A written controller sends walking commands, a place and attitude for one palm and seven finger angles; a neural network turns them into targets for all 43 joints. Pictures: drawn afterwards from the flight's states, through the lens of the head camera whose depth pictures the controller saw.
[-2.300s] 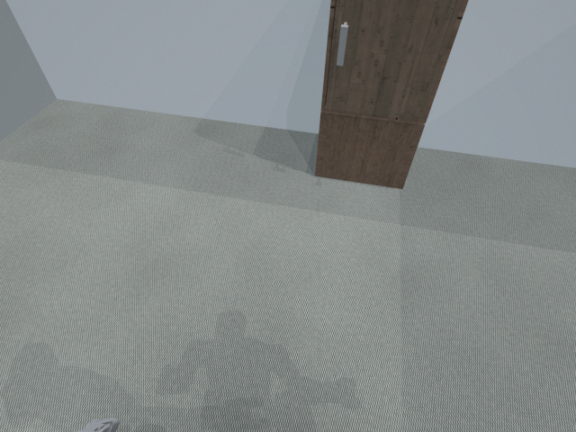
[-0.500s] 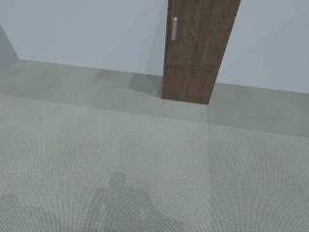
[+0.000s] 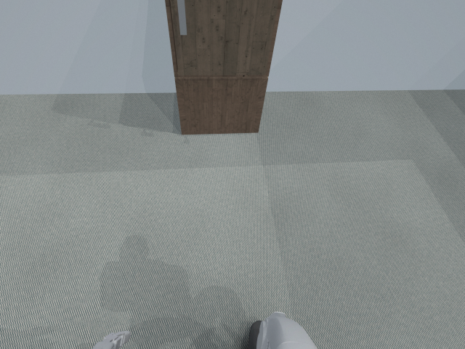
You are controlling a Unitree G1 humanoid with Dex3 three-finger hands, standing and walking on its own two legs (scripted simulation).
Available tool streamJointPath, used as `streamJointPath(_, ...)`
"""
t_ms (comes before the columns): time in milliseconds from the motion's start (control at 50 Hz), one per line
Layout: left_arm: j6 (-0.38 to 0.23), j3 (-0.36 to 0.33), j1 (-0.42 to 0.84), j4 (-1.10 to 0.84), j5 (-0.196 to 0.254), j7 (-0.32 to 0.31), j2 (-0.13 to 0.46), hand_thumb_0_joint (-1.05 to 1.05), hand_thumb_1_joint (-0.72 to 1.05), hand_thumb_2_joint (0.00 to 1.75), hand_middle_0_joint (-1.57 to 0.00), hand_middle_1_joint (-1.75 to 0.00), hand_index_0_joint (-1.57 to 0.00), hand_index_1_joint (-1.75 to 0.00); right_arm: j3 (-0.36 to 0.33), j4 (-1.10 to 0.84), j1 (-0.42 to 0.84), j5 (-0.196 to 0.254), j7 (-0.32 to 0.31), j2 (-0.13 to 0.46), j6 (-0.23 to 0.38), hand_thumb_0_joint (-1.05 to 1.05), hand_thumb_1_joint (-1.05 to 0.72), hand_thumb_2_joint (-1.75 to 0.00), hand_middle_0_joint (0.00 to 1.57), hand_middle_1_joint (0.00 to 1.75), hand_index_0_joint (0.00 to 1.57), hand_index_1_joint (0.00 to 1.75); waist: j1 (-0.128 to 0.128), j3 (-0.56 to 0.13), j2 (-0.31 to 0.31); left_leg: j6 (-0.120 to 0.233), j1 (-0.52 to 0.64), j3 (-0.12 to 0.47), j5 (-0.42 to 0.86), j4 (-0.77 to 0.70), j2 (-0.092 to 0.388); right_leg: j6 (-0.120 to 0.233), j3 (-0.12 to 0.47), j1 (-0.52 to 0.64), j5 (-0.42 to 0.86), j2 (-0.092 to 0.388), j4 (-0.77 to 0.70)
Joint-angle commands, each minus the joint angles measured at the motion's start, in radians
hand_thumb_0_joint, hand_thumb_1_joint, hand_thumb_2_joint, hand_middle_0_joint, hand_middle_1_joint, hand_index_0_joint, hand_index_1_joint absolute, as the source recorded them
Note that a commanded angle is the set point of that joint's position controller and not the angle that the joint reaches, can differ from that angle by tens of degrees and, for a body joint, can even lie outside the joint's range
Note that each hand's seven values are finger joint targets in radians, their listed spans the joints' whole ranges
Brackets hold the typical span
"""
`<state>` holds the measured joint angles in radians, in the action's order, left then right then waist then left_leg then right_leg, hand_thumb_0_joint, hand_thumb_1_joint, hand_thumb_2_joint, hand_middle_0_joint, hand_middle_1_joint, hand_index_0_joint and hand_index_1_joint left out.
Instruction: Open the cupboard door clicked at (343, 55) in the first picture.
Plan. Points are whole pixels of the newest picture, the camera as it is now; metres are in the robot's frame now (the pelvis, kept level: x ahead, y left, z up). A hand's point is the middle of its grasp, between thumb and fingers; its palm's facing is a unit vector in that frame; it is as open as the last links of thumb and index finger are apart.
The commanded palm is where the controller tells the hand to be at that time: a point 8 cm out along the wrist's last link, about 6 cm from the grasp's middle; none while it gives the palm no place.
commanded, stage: walk to a spot facing it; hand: left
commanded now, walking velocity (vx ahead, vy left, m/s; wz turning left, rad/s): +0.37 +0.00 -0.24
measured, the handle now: (182, 12) +1.25 +0.22 -0.05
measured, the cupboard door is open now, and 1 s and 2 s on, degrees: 0 0 0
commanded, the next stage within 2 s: turn to face it in 0.72 s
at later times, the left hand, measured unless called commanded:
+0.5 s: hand (139, 309) +0.21 +0.20 -0.19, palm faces +0.00 -0.99 -0.14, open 7.3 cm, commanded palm none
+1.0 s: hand (199, 170) +0.57 +0.10 -0.17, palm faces -0.28 -0.93 -0.22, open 7.4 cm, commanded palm none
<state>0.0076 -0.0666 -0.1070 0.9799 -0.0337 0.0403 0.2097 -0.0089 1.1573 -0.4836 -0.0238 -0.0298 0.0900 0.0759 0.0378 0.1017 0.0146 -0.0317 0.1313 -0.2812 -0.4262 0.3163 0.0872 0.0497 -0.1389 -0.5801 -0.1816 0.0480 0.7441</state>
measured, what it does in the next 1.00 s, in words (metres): walks ahead: right foot, then left foot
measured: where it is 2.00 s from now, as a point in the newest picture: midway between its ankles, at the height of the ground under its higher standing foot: (238, 285)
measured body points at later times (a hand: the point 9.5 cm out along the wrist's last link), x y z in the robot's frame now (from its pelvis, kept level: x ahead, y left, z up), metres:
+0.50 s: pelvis +0.22 +0.01 +0.00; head +0.22 +0.04 +0.44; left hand +0.22 +0.25 -0.17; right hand +0.29 -0.24 -0.13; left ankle +0.30 +0.12 -0.73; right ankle +0.16 -0.10 -0.73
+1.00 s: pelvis +0.40 -0.05 -0.02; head +0.43 -0.06 +0.43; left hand +0.59 +0.15 -0.15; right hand +0.24 -0.21 -0.17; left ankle +0.31 +0.12 -0.70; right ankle +0.48 -0.16 -0.73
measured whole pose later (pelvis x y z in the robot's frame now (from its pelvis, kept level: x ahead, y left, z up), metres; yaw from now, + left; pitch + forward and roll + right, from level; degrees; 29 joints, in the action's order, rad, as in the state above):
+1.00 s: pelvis +0.40 -0.05 -0.02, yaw -14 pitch -2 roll +1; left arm -0.06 -0.06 -0.08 0.99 -0.03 0.01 0.19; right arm -0.04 1.17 -0.45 0.00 -0.01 0.11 0.02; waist 0.06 0.11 -0.01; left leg -0.04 -0.14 -0.20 -0.54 0.87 0.17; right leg 0.08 -0.17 -0.43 -0.17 0.07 0.65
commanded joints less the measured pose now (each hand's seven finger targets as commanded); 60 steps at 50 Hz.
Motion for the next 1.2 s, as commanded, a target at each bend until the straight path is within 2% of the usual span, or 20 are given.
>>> streamJointPath(0, -0.029, -0.006, -0.173, -0.008, -0.002, -0.009, 0.032, 0.00, 0.90, 0.90, -0.20, -0.30, -0.20, -0.30, -0.054, -0.035, -0.007, 0.003, -0.011, 0.227, 0.008, 0.00, -0.90, -0.90, 0.20, 0.30, 0.20, 0.30, -0.123, -0.084, -0.169, 0.099, -0.095, 0.019, 1.111, 0.246, 0.203, 0.057, -0.071, 0.326, -0.009, -0.090, -0.111)
streamJointPath(20, -0.040, -0.021, -0.309, 0.036, -0.007, -0.015, 0.078, 0.00, 0.90, 0.90, -0.20, -0.30, -0.20, -0.30, -0.055, -0.046, 0.021, 0.008, -0.004, 0.227, 0.007, 0.00, -0.90, -0.90, 0.20, 0.30, 0.20, 0.30, -0.189, -0.155, -0.146, 0.071, -0.202, 0.003, 0.990, 0.459, 0.174, 0.069, -0.054, 0.543, 0.052, -0.079, -0.182)
streamJointPath(40, -0.053, -0.045, -0.402, 0.058, -0.009, -0.028, 0.187, 0.00, 0.90, 0.90, -0.20, -0.30, -0.20, -0.30, -0.047, -0.057, -0.021, 0.023, 0.011, 0.162, 0.006, 0.00, -0.90, -0.90, 0.20, 0.30, 0.20, 0.30, -0.209, -0.263, 0.040, 0.044, -0.476, 0.025, 0.494, 0.788, 0.105, 0.144, 0.228, 0.806, 0.058, 0.152, -0.226)
streamJointPath(60, -0.055, -0.057, -0.451, 0.071, 0.012, -0.036, 0.258, 0.00, 0.90, 0.90, -0.20, -0.30, -0.20, -0.30, -0.039, -0.090, -0.027, 0.030, 0.006, 0.114, 0.010, 0.00, -0.90, -0.90, 0.20, 0.30, 0.20, 0.30, -0.180, -0.351, 0.170, 0.018, -0.696, 0.113, -0.143, 1.117, -0.033, 0.262, 0.657, 0.913, 0.225, 0.391, -0.339)
streamJointPath(100, -0.050, -0.046, -0.294, 0.021, 0.025, -0.047, 0.220, 0.00, 0.90, 0.90, -0.20, -0.30, -0.20, -0.30, -0.050, -0.130, 0.094, 0.020, 0.010, 0.133, 0.000, 0.00, -0.90, -0.90, 0.20, 0.30, 0.20, 0.30, -0.136, -0.187, 0.056, 0.040, -0.763, 0.261, -0.008, 1.166, 0.058, 0.254, 0.593, 0.632, -0.012, 0.372, -0.457)
streamJointPath(200, -0.072, -0.005, -0.129, 0.002, 0.009, -0.054, 0.094, 0.00, 0.90, 0.90, -0.20, -0.30, -0.20, -0.30, -0.045, -0.088, 0.016, -0.006, 0.025, 0.092, -0.054, 0.00, -0.90, -0.90, 0.20, 0.30, 0.20, 0.30, 0.013, -0.059, 0.044, 0.006, -0.577, 0.233, 0.105, 0.850, 0.110, 0.138, 0.257, 0.179, -0.115, 0.204, -0.543)
streamJointPath(360, -0.074, -0.014, -0.202, 0.032, 0.006, -0.039, 0.130, 0.00, 0.90, 0.90, -0.20, -0.30, -0.20, -0.30, -0.053, -0.187, 0.234, -0.003, 0.056, 0.111, -0.034, 0.00, -0.90, -0.90, 0.20, 0.30, 0.20, 0.30, -0.038, -0.008, 0.082, 0.001, -0.543, 0.177, 0.183, 0.418, 0.061, 0.130, 0.265, 0.250, -0.262, 0.188, -0.553)
streamJointPath(440, -0.065, -0.014, -0.222, 0.041, 0.014, -0.037, 0.109, 0.00, 0.90, 0.90, -0.20, -0.30, -0.20, -0.30, -0.059, -0.156, 0.141, -0.001, 0.043, 0.161, -0.007, 0.00, -0.90, -0.90, 0.20, 0.30, 0.20, 0.30, 0.014, -0.047, -0.048, 0.009, -0.242, 0.146, 0.167, 0.182, 0.021, 0.083, 0.215, 0.206, -0.180, 0.120, -0.344)
streamJointPath(480, -0.069, 0.004, -0.216, 0.000, 0.021, -0.022, 0.013, 0.00, 0.90, 0.90, -0.20, -0.30, -0.20, -0.30, -0.099, -0.106, -0.081, -0.018, 0.027, 0.335, -0.001, 0.00, -0.90, -0.90, 0.20, 0.30, 0.20, 0.30, 0.080, -0.118, -0.407, 0.148, -0.004, 0.635, -0.037, -0.083, 0.380, -0.010, 0.020, -0.066, -0.350, -0.062, 0.223)
streamJointPath(500, -0.066, -0.001, -0.165, -0.010, 0.008, -0.033, 0.056, 0.00, 0.90, 0.90, -0.20, -0.30, -0.20, -0.30, -0.087, -0.090, -0.088, -0.018, 0.016, 0.299, -0.004, 0.00, -0.90, -0.90, 0.20, 0.30, 0.20, 0.30, 0.094, -0.108, -0.355, 0.165, -0.039, 0.692, -0.064, -0.133, 0.409, -0.006, 0.111, -0.118, -0.356, -0.030, 0.399)
streamJointPath(540, -0.061, -0.010, -0.125, 0.004, 0.007, -0.020, 0.041, 0.00, 0.90, 0.90, -0.20, -0.30, -0.20, -0.30, -0.063, -0.124, 0.036, -0.010, 0.013, 0.220, 0.001, 0.00, -0.90, -0.90, 0.20, 0.30, 0.20, 0.30, 0.038, -0.008, -0.133, 0.160, -0.182, 0.532, -0.015, -0.145, 0.366, -0.006, 0.145, -0.148, -0.204, 0.049, 0.496)
streamJointPath(640, -0.017, -0.015, -0.181, 0.022, -0.001, -0.011, -0.011, 0.00, 0.90, 0.90, -0.20, -0.30, -0.20, -0.30, -0.057, -0.120, 0.093, -0.003, -0.001, 0.170, 0.024, 0.00, -0.90, -0.90, 0.20, 0.30, 0.20, 0.30, -0.031, -0.044, -0.104, 0.132, -0.204, 0.193, 0.376, -0.117, 0.280, -0.054, 0.111, -0.094, -0.067, 0.081, 0.422)
streamJointPath(820, -0.014, -0.007, 0.004, -0.054, 0.003, -0.003, -0.036, 0.00, 0.90, 0.90, -0.20, -0.30, -0.20, -0.30, -0.065, -0.082, 0.034, -0.007, 0.001, 0.177, -0.001, 0.00, -0.90, -0.90, 0.20, 0.30, 0.20, 0.30, 0.005, 0.026, -0.192, 0.121, -0.165, 0.011, 0.656, -0.026, 0.254, -0.041, -0.007, 0.009, 0.004, 0.031, -0.025)
streamJointPath(880, -0.040, -0.002, -0.157, 0.009, -0.002, -0.023, 0.000, 0.00, 0.90, 0.90, -0.20, -0.30, -0.20, -0.30, -0.061, -0.061, 0.039, 0.001, 0.004, 0.188, -0.011, 0.00, -0.90, -0.90, 0.20, 0.30, 0.20, 0.30, -0.070, -0.098, -0.146, 0.090, -0.188, 0.017, 0.846, 0.202, 0.226, -0.012, -0.044, 0.324, 0.074, -0.035, -0.182)
streamJointPath(900, -0.055, -0.010, -0.268, 0.050, -0.004, -0.032, 0.045, 0.00, 0.90, 0.90, -0.20, -0.30, -0.20, -0.30, -0.055, -0.058, 0.045, 0.009, 0.010, 0.175, -0.011, 0.00, -0.90, -0.90, 0.20, 0.30, 0.20, 0.30, -0.126, -0.169, -0.081, 0.056, -0.275, 0.008, 0.751, 0.348, 0.184, -0.012, -0.028, 0.519, 0.222, -0.005, -0.239)
streamJointPath(940, -0.072, -0.036, -0.413, 0.099, 0.014, -0.049, 0.212, 0.00, 0.90, 0.90, -0.20, -0.30, -0.20, -0.30, -0.040, -0.077, -0.020, 0.028, 0.008, 0.091, -0.021, 0.00, -0.90, -0.90, 0.20, 0.30, 0.20, 0.30, -0.135, -0.369, 0.175, 0.002, -0.575, 0.107, -0.206, 0.831, -0.002, 0.151, 0.346, 0.839, 0.963, 0.416, -0.223)
streamJointPath(960, -0.071, -0.025, -0.370, 0.083, 0.022, -0.057, 0.198, 0.00, 0.90, 0.90, -0.20, -0.30, -0.20, -0.30, -0.042, -0.083, 0.030, 0.029, 0.000, 0.084, -0.032, 0.00, -0.90, -0.90, 0.20, 0.30, 0.20, 0.30, -0.132, -0.324, 0.082, 0.009, -0.588, 0.227, -0.210, 0.899, 0.015, 0.167, 0.306, 0.726, 1.002, 0.417, -0.268)
streamJointPath(980, -0.068, -0.025, -0.284, 0.066, 0.020, -0.062, 0.184, 0.00, 0.90, 0.90, -0.20, -0.30, -0.20, -0.30, -0.041, -0.087, 0.020, 0.027, 0.000, 0.081, -0.049, 0.00, -0.90, -0.90, 0.20, 0.30, 0.20, 0.30, -0.099, -0.302, 0.219, 0.004, -0.597, 0.260, -0.171, 0.941, 0.029, 0.157, 0.329, 0.646, 0.807, 0.422, -0.325)
streamJointPath(1060, -0.039, 0.002, -0.018, -0.020, 0.011, -0.081, 0.090, 0.00, 0.90, 0.90, -0.20, -0.30, -0.20, -0.30, -0.042, -0.072, 0.015, 0.012, 0.011, 0.072, -0.100, 0.00, -0.90, -0.90, 0.20, 0.30, 0.20, 0.30, 0.005, -0.112, 0.087, -0.011, -0.505, 0.247, -0.041, 0.816, 0.062, 0.085, 0.101, 0.240, 0.181, 0.336, -0.459)
streamJointPath(1180, -0.007, -0.016, -0.029, -0.045, 0.003, -0.086, 0.103, 0.00, 0.90, 0.90, -0.20, -0.30, -0.20, -0.30, -0.044, -0.150, 0.091, 0.005, 0.030, 0.078, -0.110, 0.00, -0.90, -0.90, 0.20, 0.30, 0.20, 0.30, -0.016, -0.078, 0.121, -0.001, -0.475, 0.184, -0.017, 0.566, 0.038, 0.065, 0.054, 0.206, -0.139, 0.328, -0.471)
